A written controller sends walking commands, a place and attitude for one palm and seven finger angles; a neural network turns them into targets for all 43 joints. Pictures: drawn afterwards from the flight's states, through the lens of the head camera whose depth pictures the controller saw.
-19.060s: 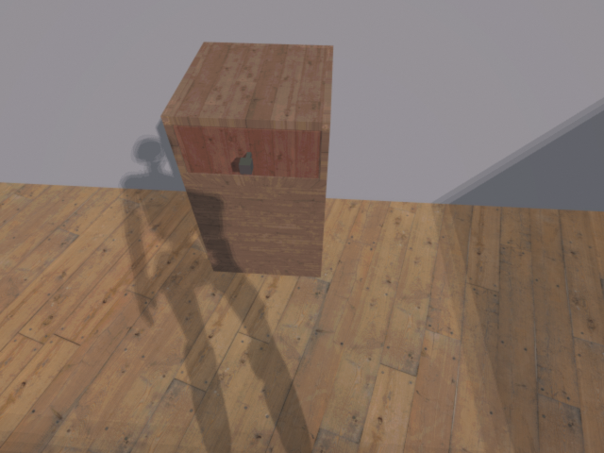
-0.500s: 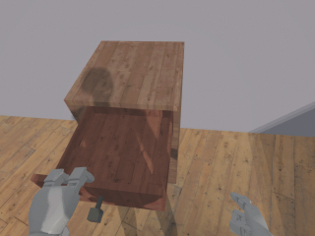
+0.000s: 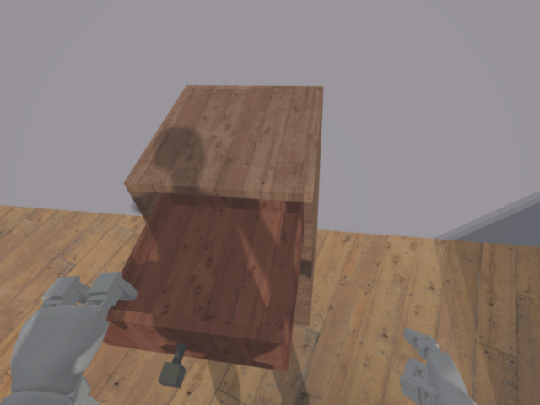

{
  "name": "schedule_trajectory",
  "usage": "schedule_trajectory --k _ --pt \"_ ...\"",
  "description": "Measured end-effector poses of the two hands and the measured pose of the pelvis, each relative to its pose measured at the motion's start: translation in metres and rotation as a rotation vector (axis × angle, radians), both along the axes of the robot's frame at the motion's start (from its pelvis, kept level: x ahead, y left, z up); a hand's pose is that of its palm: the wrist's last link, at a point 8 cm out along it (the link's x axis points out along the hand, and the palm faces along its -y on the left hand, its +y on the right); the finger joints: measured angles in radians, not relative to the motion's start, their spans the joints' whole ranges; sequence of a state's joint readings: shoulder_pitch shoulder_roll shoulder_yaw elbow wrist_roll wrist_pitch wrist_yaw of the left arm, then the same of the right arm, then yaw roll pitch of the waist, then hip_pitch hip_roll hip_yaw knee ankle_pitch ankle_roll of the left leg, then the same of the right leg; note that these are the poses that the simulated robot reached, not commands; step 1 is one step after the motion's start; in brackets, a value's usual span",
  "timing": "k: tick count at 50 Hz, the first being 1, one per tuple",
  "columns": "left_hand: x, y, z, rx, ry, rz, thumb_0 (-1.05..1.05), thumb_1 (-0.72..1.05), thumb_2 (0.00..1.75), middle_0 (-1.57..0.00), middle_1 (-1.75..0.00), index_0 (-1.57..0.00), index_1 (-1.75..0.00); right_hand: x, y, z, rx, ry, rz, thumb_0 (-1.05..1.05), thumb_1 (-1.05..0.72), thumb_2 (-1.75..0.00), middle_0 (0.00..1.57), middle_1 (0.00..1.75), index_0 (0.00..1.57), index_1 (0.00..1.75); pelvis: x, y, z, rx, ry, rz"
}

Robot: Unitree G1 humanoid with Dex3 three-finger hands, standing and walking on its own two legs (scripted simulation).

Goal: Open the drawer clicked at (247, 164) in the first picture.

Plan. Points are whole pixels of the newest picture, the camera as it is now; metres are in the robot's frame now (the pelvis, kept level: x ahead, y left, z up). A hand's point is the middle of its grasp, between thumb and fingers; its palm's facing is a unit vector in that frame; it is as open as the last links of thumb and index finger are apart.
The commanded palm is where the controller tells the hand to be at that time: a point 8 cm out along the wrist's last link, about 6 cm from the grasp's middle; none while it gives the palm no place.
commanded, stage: draw the hand back to the body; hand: left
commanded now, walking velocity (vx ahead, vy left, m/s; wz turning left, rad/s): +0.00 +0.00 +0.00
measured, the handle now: (175, 364) +0.20 +0.22 -0.14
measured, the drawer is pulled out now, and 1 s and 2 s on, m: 0.30 0.30 0.30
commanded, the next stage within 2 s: step back with the hand held close in 1.00 s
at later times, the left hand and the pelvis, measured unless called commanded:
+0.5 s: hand (85, 303) +0.18 +0.23 +0.16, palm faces +0.38 -0.83 -0.42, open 11.3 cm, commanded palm +0.13 +0.27 +0.18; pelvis +0.01 -0.01 +0.02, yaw +3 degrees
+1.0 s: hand (69, 300) +0.18 +0.23 +0.18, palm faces +0.42 -0.81 -0.41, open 7.6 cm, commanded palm +0.12 +0.27 +0.20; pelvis +0.01 -0.02 +0.03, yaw +2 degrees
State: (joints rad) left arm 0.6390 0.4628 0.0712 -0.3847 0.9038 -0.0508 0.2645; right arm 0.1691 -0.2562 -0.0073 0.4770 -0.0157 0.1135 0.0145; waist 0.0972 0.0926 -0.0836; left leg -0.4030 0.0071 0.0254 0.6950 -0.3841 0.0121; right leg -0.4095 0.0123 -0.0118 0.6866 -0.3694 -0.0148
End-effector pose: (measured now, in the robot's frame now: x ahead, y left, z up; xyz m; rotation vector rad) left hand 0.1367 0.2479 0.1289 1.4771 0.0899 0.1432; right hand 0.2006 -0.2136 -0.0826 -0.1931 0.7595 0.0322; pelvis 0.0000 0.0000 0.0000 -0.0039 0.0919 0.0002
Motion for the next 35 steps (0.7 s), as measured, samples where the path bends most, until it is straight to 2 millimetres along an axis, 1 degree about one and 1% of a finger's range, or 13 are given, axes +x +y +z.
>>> schedule_trajectory --k 1,4,6,8,10,13,18,27,35 --pt "0.000 0.002 0.002 0.002 0.000 0.007 0.00 -0.49 0.30 -0.32 -1.20 -0.32 -1.20 0.001 0.001 0.001 -0.001 -0.001 0.001 0.01 -0.90 -0.90 0.20 0.30 0.20 0.30 0.000 0.000 0.001 0.000 -0.002 0.002" --pt "-0.001 0.008 -0.002 -0.545 -0.084 0.152 -0.01 -0.48 0.31 -0.31 -1.20 -0.32 -1.20 0.001 0.004 0.008 0.015 -0.062 -0.044 0.01 -0.91 -0.90 0.20 0.30 0.20 0.30 0.001 0.001 0.005 0.000 -0.058 0.018" --pt "-0.001 0.006 -0.005 -0.800 -0.144 0.204 -0.01 -0.46 0.31 -0.31 -1.18 -0.32 -1.18 -0.002 0.007 0.015 0.006 -0.103 -0.061 0.01 -0.91 -0.90 0.20 0.30 0.20 0.30 0.004 0.001 0.008 0.004 -0.086 0.028" --pt "0.001 0.002 -0.003 -0.948 -0.200 0.206 -0.01 -0.43 0.33 -0.31 -1.16 -0.31 -1.16 -0.004 0.010 0.020 -0.006 -0.127 -0.062 0.01 -0.91 -0.90 0.20 0.30 0.20 0.30 0.007 -0.001 0.011 0.005 -0.107 0.040" --pt "0.004 0.001 0.004 -1.020 -0.246 0.186 -0.01 -0.38 0.35 -0.31 -1.13 -0.31 -1.14 -0.006 0.013 0.023 -0.014 -0.139 -0.053 0.01 -0.91 -0.90 0.20 0.30 0.20 0.30 0.010 -0.002 0.013 0.003 -0.123 0.048" --pt "0.008 0.003 0.017 -1.046 -0.295 0.150 -0.01 -0.31 0.38 -0.30 -1.08 -0.30 -1.08 -0.007 0.015 0.026 -0.012 -0.144 -0.041 0.01 -0.90 -0.90 0.20 0.30 0.20 0.30 0.012 -0.004 0.017 0.003 -0.136 0.051" --pt "0.010 0.011 0.037 -1.014 -0.337 0.120 -0.01 -0.15 0.45 -0.29 -0.98 -0.29 -0.99 -0.004 0.014 0.027 0.001 -0.144 -0.033 0.01 -0.90 -0.90 0.20 0.30 0.21 0.30 0.013 -0.006 0.021 0.003 -0.139 0.047" --pt "0.005 0.017 0.050 -0.982 -0.352 0.134 0.00 0.15 0.58 -0.26 -0.79 -0.27 -0.79 0.005 0.001 0.030 -0.020 -0.139 -0.035 0.01 -0.90 -0.90 0.20 0.30 0.21 0.30 0.014 -0.008 0.024 0.003 -0.139 0.047" --pt "0.002 0.020 0.069 -0.947 -0.425 0.110 0.00 0.42 0.70 -0.24 -0.61 -0.25 -0.61 0.010 -0.004 0.033 -0.025 -0.152 -0.035 0.01 -0.90 -0.90 0.20 0.30 0.20 0.30 0.012 -0.012 0.025 0.004 -0.149 0.047"
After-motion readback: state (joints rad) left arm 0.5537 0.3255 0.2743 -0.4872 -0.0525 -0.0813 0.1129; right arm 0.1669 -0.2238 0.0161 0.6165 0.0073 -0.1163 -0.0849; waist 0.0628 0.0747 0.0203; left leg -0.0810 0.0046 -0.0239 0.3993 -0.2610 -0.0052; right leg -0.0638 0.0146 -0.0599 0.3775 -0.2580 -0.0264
